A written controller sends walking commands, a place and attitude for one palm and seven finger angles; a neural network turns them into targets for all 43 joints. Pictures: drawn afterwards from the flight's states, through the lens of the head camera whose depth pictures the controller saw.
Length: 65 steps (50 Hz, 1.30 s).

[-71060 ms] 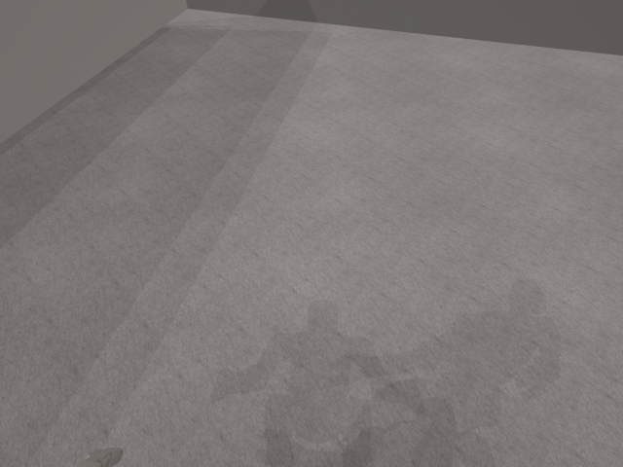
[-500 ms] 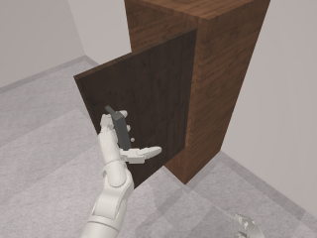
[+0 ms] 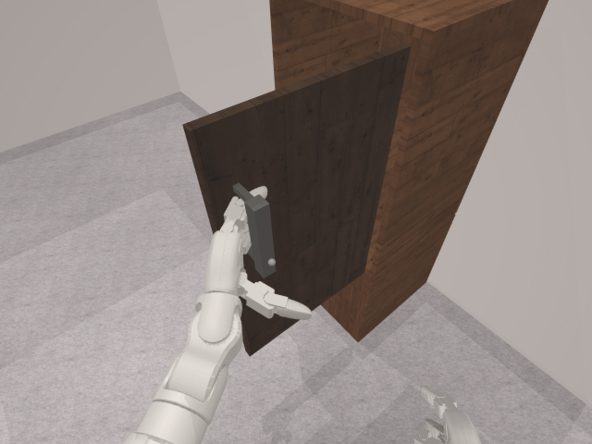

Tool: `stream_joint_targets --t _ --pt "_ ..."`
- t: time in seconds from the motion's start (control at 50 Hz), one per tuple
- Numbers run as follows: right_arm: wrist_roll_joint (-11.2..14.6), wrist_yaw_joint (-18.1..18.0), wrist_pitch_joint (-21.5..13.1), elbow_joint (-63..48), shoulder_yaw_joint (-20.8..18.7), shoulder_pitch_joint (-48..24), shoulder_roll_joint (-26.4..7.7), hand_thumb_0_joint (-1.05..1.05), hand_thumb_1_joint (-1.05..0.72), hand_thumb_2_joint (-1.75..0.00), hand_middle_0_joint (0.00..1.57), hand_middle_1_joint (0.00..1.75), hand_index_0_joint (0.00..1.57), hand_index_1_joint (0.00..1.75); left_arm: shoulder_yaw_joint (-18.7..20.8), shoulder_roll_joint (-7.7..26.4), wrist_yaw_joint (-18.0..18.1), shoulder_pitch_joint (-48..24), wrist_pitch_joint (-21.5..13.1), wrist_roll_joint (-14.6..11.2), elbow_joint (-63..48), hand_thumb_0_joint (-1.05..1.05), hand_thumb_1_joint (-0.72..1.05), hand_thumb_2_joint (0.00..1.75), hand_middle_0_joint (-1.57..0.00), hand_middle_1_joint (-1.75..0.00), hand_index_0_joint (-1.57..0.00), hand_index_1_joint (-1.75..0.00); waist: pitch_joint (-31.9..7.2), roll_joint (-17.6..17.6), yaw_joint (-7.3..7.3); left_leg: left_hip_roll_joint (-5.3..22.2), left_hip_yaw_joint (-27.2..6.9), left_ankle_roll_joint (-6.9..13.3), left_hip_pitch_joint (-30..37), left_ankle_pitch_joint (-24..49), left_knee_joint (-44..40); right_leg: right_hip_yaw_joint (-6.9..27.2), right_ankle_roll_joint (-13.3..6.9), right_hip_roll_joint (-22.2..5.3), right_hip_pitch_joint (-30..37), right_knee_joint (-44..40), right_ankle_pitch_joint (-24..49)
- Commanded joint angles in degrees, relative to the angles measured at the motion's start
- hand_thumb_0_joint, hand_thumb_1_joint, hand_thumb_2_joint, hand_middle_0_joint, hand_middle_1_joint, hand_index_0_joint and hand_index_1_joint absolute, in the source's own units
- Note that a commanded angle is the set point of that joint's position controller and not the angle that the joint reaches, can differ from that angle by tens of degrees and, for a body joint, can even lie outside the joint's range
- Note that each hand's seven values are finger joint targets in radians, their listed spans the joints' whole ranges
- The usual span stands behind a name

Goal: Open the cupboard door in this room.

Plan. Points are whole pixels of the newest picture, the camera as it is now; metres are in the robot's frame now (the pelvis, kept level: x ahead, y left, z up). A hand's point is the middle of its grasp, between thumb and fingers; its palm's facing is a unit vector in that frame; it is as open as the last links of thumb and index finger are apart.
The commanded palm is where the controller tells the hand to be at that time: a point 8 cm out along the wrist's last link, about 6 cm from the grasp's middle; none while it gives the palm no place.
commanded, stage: slide the hand sideways off the handle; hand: left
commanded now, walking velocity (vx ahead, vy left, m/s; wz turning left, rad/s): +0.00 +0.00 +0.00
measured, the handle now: (253, 231) +0.38 +0.10 +0.10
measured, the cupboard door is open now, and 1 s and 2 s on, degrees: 89 90 90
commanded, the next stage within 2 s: draw the hand back to the body in 1.06 s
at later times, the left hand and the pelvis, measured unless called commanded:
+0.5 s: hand (260, 282) +0.29 +0.08 +0.10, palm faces -0.08 -1.00 -0.02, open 16.2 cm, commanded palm +0.26 +0.15 +0.09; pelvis +0.02 +0.00 +0.00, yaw -3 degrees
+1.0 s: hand (208, 316) +0.24 +0.13 +0.09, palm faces +0.02 -1.00 -0.06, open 16.1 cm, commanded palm +0.21 +0.20 +0.09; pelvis +0.04 -0.03 +0.00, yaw -1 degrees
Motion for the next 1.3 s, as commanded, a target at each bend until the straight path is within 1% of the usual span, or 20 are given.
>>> stream_joint_targets --t 0.0,0.06,0.12,0.18,0.3,0.4,0.42,0.58,0.64,0.7,0.78,0.88,0.92,0.94,1.0,1.04,1.1,1.14,1.2,1.28 --pt "2.2 -1.9 -6.4 -9.5 -1.0 -6.4 -6.7 0.00 -0.90 -0.90 0.20 0.30 0.20 0.30 -4.5 -3.1 -16.6 -27.0 -3.5 -8.0 -10.4 0.00 -0.50 0.30 -0.15 -0.30 -0.15 -0.30 -9.6 -3.4 -4.33 1.2 -4.6 -0.8 3.6 1.5 -7.0 2.8 -0.9 1.7 1.7 -5.6 1.5" --pt "2.6 -0.9 -9.0 -9.6 -0.9 -6.4 -6.9 0.00 -0.90 -0.90 0.20 0.30 0.20 0.30 -0.5 -3.5 -15.0 -20.5 -2.0 -11.5 -9.8 0.00 -0.50 0.30 -0.15 -0.30 -0.15 -0.30 -9.3 -4.8 -1.90 1.4 -5.5 -1.7 1.9 0.4 -8.1 1.6 -0.7 1.9 2.0 -5.0 -0.3" --pt "2.0 0.8 -10.2 -9.7 -1.6 -5.1 -7.0 0.00 -0.90 -0.90 0.20 0.30 0.20 0.30 3.1 0.1 -11.7 -13.9 -2.7 -9.3 -12.6 0.00 -0.50 0.30 -0.15 -0.30 -0.15 -0.30 -11.2 -4.4 -0.07 1.7 -4.6 -2.3 1.8 4.0 -8.0 1.8 -0.7 1.8 3.6 -4.5 1.9" --pt "1.9 1.7 -10.1 -10.6 -1.9 -5.1 -7.0 0.00 -0.90 -0.90 0.20 0.30 0.20 0.30 2.1 0.4 -10.4 -12.6 -3.1 -6.9 -16.2 0.00 -0.50 0.30 -0.15 -0.30 -0.15 -0.30 -10.0 -4.9 -0.57 2.0 -3.6 -1.9 1.3 4.3 -7.7 2.4 -0.6 1.7 3.5 -4.5 2.2" --pt "1.7 1.5 -9.2 -12.3 -1.8 -6.1 -6.9 0.00 -0.90 -0.90 0.20 0.30 0.20 0.30 7.0 5.4 -10.4 -3.4 -1.9 -6.4 -22.0 0.00 -0.50 0.30 -0.15 -0.30 -0.15 -0.30 -10.0 -3.9 0.99 1.8 -1.8 -1.3 0.6 5.0 -7.9 3.9 -0.6 1.5 7.2 -5.9 3.9" --pt "1.6 0.8 -9.2 -12.6 -1.6 -6.6 -6.7 0.00 -0.90 -0.90 0.20 0.30 0.20 0.30 8.9 7.0 -11.6 1.3 -1.8 -7.9 -27.2 0.00 -0.50 0.30 -0.15 -0.30 -0.15 -0.30 -9.4 -2.5 0.43 1.5 -1.1 -1.0 0.9 6.2 -7.3 4.4 -0.2 1.5 8.1 -6.6 6.3" --pt "1.8 0.7 -9.3 -12.1 -1.6 -6.4 -6.7 0.00 -0.90 -0.90 0.20 0.30 0.20 0.30 9.6 8.0 -11.8 1.9 -1.8 -8.0 -26.8 0.00 -0.50 0.30 -0.15 -0.30 -0.15 -0.30 -8.2 -3.8 0.16 1.6 -1.4 -1.0 0.5 6.0 -7.3 4.4 -0.2 1.6 7.9 -7.0 5.9" --pt "1.7 0.3 -10.7 -12.7 -1.8 -5.7 -6.9 0.00 -0.90 -0.90 0.20 0.30 0.20 0.30 11.1 9.0 -14.7 10.5 -2.3 -9.6 -31.4 0.00 -0.50 0.30 -0.15 -0.30 -0.15 -0.30 -9.1 -3.2 -0.26 1.0 -1.0 -0.7 0.6 9.0 -5.5 5.0 0.4 1.4 8.9 -6.1 11.7" --pt "1.8 0.0 -11.0 -12.6 -2.0 -5.4 -7.2 0.00 -0.90 -0.90 0.20 0.30 0.20 0.30 13.9 11.5 -15.7 12.7 -2.5 -10.3 -31.7 0.00 -0.50 0.30 -0.15 -0.30 -0.15 -0.30 -9.2 -4.0 -0.15 0.9 -1.0 -0.6 -0.5 9.1 -4.7 5.9 0.7 1.2 9.6 -6.3 12.1" --pt "1.7 0.0 -11.7 -13.1 -2.1 -4.8 -7.1 0.00 -0.90 -0.90 0.20 0.30 0.20 0.30 14.8 11.4 -17.1 17.7 -2.9 -11.0 -33.6 0.00 -0.50 0.30 -0.15 -0.30 -0.15 -0.30 -11.5 -3.4 0.44 0.8 -0.9 -0.6 0.1 12.1 -4.2 5.5 0.7 1.1 11.3 -4.9 17.4" --pt "1.8 0.0 -12.1 -13.1 -2.2 -4.2 -7.4 0.00 -0.90 -0.90 0.20 0.30 0.20 0.30 18.0 13.5 -19.1 24.6 -3.7 -12.3 -34.8 0.00 -0.50 0.30 -0.15 -0.30 -0.15 -0.30 -10.5 -4.5 0.44 0.8 -0.8 -0.6 -1.2 13.4 -3.0 6.3 1.6 0.6 12.0 -4.2 23.6" --pt "2.0 -0.3 -13.6 -13.5 -2.5 -3.7 -7.8 0.00 -0.90 -0.90 0.20 0.30 0.20 0.30 19.8 14.7 -22.3 28.4 -6.1 -14.3 -38.1 0.00 -0.50 0.30 -0.15 -0.30 -0.15 -0.30 -9.9 -2.2 0.01 0.6 -1.1 -0.7 -2.1 12.8 -1.6 6.9 1.9 0.4 10.6 -3.6 23.4" --pt "2.1 -0.5 -14.3 -13.1 -2.5 -3.3 -8.2 0.00 -0.90 -0.90 0.20 0.30 0.20 0.30 20.7 15.3 -23.3 29.6 -6.8 -15.3 -36.7 0.00 -0.50 0.30 -0.15 -0.30 -0.15 -0.30 -7.8 -4.0 -0.46 0.6 -1.4 -0.7 -4.0 10.5 -0.8 7.7 2.1 0.4 9.0 -4.4 19.4" --pt "2.2 -0.7 -14.8 -13.0 -2.7 -3.3 -8.5 0.00 -0.90 -0.90 0.20 0.30 0.20 0.30 20.7 15.8 -24.0 27.4 -7.4 -15.7 -37.2 0.00 -0.50 0.30 -0.15 -0.30 -0.15 -0.30 -7.3 -3.6 -1.24 0.6 -1.6 -0.7 -4.5 9.2 -0.3 8.4 2.3 0.0 7.9 -4.8 17.4" --pt "2.4 -1.3 -16.5 -12.4 -2.9 -2.9 -9.1 0.00 -0.90 -0.90 0.20 0.30 0.20 0.30 21.8 16.9 -26.3 27.1 -9.0 -17.0 -36.5 0.00 -0.50 0.30 -0.15 -0.30 -0.15 -0.30 -7.7 -3.3 -1.40 0.5 -2.1 -0.7 -5.6 7.1 0.9 9.2 2.3 -0.3 6.5 -5.2 11.6" --pt "2.6 -1.6 -17.7 -12.0 -2.9 -2.9 -9.4 0.00 -0.90 -0.90 0.20 0.30 0.20 0.30 20.4 16.7 -27.5 23.6 -9.8 -17.4 -37.2 0.00 -0.50 0.30 -0.15 -0.30 -0.15 -0.30 -7.9 -2.3 -2.20 0.4 -2.4 -0.6 -5.2 6.5 1.5 9.0 2.1 -0.3 5.1 -5.2 9.2" --pt "2.7 -1.8 -19.7 -11.8 -2.9 -2.5 -9.6 0.00 -0.90 -0.90 0.20 0.30 0.20 0.30 18.1 14.9 -28.3 23.9 -9.9 -17.7 -36.6 0.00 -0.50 0.30 -0.15 -0.30 -0.15 -0.30 -8.8 -2.2 -1.83 0.4 -2.9 -0.5 -4.7 6.4 1.2 7.4 1.6 0.2 4.2 -4.6 7.2" --pt "2.8 -1.8 -20.2 -11.5 -2.9 -2.6 -9.8 0.00 -0.90 -0.90 0.20 0.30 0.20 0.30 18.5 15.8 -27.9 24.0 -9.2 -17.3 -35.3 0.00 -0.50 0.30 -0.15 -0.30 -0.15 -0.30 -8.0 -3.4 -1.62 0.5 -3.1 -0.5 -5.6 5.7 1.2 7.5 1.5 0.1 3.8 -4.6 5.2" --pt "2.7 -1.8 -20.4 -11.7 -2.8 -2.6 -9.5 0.00 -0.90 -0.90 0.20 0.30 0.20 0.30 23.2 19.2 -26.3 26.4 -7.7 -16.9 -35.9 0.00 -0.50 0.30 -0.15 -0.30 -0.15 -0.30 -9.8 -3.2 0.40 0.6 -3.2 -0.6 -5.1 7.1 0.0 6.4 1.0 0.3 5.9 -3.9 6.4" --pt "3.0 -1.6 -20.4 -12.3 -2.1 -3.7 -8.9 0.00 -0.90 -0.90 0.20 0.30 0.20 0.30 22.5 18.1 -24.9 25.1 -5.8 -16.9 -39.6 0.00 -0.50 0.30 -0.15 -0.30 -0.15 -0.30 -8.3 1.2 0.62 0.8 -3.1 -0.9 -3.2 7.4 -2.1 4.3 0.5 1.0 5.6 -3.8 6.7"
